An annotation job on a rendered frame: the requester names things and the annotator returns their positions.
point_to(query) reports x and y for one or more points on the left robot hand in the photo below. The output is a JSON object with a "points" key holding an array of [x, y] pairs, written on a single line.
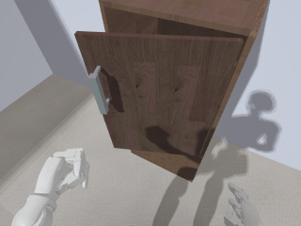
{"points": [[75, 172]]}

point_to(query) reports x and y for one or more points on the robot left forearm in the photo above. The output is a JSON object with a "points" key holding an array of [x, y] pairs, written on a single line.
{"points": [[38, 211]]}

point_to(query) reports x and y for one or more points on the handle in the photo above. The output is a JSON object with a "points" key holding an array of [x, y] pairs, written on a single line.
{"points": [[97, 89]]}

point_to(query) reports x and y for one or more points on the right robot hand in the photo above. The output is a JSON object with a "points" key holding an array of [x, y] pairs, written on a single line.
{"points": [[246, 212]]}

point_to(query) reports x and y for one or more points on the cupboard door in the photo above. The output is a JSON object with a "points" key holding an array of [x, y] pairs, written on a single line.
{"points": [[164, 90]]}

